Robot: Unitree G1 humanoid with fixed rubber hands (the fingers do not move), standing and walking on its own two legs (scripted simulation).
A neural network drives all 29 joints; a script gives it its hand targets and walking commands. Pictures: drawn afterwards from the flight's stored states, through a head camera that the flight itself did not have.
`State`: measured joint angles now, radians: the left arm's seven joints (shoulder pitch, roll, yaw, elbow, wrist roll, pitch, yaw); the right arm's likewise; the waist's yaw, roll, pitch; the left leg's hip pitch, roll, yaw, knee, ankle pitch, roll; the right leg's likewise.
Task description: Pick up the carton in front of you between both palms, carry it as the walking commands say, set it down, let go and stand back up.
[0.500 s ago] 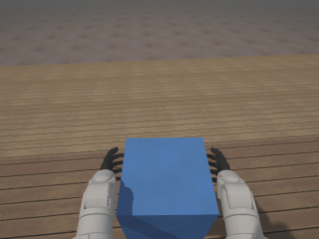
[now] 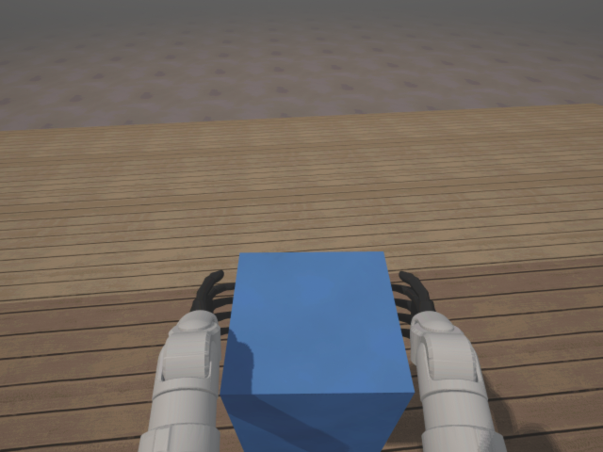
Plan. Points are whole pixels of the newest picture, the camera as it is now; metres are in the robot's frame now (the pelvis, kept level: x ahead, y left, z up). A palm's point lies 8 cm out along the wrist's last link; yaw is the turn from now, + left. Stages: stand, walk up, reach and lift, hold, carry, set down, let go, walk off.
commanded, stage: hold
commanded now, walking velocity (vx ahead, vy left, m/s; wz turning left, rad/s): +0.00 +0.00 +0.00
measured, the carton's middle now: (312, 356) +0.29 +0.00 -0.03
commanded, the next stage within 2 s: carry in 0.70 s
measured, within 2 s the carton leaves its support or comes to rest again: neither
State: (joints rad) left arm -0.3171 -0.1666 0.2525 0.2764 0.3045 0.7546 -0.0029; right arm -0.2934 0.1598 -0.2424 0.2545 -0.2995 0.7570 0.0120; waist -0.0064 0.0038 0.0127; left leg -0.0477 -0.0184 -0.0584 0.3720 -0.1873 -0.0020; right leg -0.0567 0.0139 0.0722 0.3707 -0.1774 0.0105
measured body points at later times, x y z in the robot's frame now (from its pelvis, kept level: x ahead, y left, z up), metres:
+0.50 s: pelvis +0.01 +0.00 +0.00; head -0.04 +0.00 +0.45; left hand +0.31 +0.15 +0.05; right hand +0.31 -0.15 +0.04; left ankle +0.02 +0.12 -0.74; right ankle +0.03 -0.13 -0.74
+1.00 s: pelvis +0.07 +0.02 +0.00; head +0.03 +0.03 +0.45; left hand +0.35 +0.17 +0.08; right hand +0.35 -0.13 +0.08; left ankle +0.02 +0.12 -0.74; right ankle +0.04 -0.11 -0.72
